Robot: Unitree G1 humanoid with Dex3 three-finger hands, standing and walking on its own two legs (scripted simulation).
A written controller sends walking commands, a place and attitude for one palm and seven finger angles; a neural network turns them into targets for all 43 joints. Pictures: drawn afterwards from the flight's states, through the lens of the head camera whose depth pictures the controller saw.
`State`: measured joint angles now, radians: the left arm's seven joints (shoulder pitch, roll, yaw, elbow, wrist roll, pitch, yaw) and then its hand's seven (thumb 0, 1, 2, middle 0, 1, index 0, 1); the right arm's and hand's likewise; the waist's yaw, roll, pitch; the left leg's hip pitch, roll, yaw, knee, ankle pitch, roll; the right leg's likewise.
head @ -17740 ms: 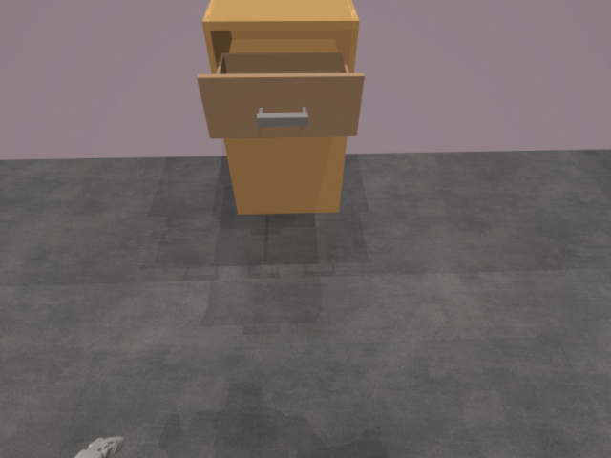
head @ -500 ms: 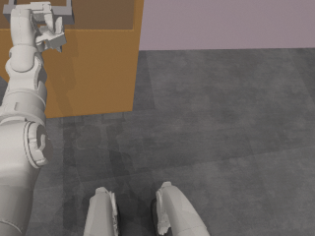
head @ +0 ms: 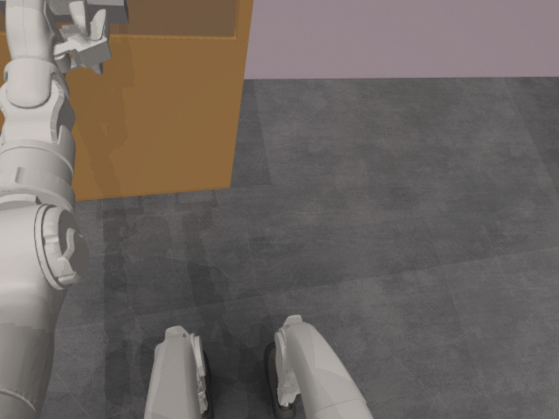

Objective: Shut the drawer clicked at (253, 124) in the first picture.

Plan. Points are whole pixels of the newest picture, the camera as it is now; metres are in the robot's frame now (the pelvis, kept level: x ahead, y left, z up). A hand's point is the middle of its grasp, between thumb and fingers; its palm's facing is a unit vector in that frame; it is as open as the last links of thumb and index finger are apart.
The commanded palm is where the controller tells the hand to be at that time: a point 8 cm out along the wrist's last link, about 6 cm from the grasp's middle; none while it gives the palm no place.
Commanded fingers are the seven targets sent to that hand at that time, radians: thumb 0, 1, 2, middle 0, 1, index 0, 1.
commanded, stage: pull the fist back off the drawer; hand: left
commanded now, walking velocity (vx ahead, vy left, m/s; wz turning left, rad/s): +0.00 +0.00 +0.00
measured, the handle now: out of the picture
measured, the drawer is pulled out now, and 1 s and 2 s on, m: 0.00 0.00 0.00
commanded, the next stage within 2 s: draw the hand back to the body in 0.32 s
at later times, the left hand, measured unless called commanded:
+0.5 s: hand (95, 41) +0.57 +0.16 +0.08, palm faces +0.07 -1.00 -0.04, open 3.2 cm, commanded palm +0.52 +0.19 +0.10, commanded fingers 0.00 0.90 0.90 -1.40 -1.60 -1.40 -1.60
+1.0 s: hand (11, 114) +0.41 +0.18 +0.18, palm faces +0.06 -0.99 -0.14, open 3.3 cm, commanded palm +0.37 +0.24 +0.20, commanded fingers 0.00 0.90 0.90 -1.40 -1.60 -1.40 -1.60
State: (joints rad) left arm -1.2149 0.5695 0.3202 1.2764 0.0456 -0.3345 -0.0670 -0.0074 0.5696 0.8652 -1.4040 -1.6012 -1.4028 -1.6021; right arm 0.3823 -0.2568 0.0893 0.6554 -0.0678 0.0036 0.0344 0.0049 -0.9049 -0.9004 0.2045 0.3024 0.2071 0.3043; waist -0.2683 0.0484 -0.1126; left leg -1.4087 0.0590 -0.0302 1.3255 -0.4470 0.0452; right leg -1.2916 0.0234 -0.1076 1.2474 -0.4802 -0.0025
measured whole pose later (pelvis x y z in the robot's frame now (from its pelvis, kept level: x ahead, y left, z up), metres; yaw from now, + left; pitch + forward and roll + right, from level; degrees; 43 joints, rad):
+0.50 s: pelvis +0.05 -0.01 +0.03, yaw +0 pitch +27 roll -4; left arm -0.90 0.42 0.35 1.05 -0.04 -0.40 -0.07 0.02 0.87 0.90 -1.40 -1.60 -1.40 -1.60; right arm 0.35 -0.25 0.04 0.61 -0.04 0.08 0.06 0.01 -0.91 -0.90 0.20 0.30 0.21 0.30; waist -0.19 0.04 -0.13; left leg -1.19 0.07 0.01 1.22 -0.50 0.03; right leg -1.10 0.03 -0.06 1.15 -0.53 -0.01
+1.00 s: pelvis +0.08 -0.01 +0.10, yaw +2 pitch +10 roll -1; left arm -0.10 0.29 0.13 0.27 -0.15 -0.19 -0.10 0.02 0.90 0.90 -1.41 -1.60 -1.40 -1.60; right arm 0.22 -0.26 0.02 0.53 0.05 0.04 -0.03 0.01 -0.91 -0.90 0.20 0.30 0.20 0.30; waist -0.03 0.04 -0.11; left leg -0.58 0.03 0.04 0.82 -0.41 0.02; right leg -0.51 0.02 -0.04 0.77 -0.44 -0.01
